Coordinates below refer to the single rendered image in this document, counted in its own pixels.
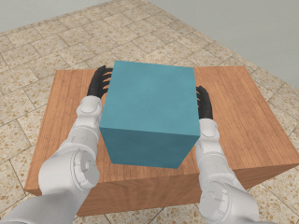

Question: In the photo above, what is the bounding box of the right robot upper arm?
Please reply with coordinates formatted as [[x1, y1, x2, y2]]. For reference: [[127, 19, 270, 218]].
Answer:
[[198, 181, 277, 224]]

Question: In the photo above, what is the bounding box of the left robot forearm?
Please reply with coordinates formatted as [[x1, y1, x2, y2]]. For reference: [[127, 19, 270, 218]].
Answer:
[[38, 95, 103, 188]]

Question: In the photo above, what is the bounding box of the robot right hand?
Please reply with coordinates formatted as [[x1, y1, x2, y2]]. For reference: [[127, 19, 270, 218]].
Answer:
[[195, 86, 213, 120]]

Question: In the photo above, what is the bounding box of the pedestal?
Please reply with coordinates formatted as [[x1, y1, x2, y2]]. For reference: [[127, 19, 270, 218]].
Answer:
[[23, 65, 299, 217]]

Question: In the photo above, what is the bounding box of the left robot upper arm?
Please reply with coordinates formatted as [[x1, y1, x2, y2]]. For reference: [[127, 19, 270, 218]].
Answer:
[[0, 149, 100, 224]]

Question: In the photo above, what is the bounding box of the right robot forearm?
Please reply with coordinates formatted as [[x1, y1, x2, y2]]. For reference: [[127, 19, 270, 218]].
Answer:
[[194, 118, 248, 193]]

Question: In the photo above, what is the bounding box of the carton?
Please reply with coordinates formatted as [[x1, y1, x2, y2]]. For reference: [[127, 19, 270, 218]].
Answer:
[[99, 60, 201, 169]]

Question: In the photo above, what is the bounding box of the robot left hand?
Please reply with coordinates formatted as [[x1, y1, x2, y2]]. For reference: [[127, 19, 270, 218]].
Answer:
[[87, 65, 113, 99]]

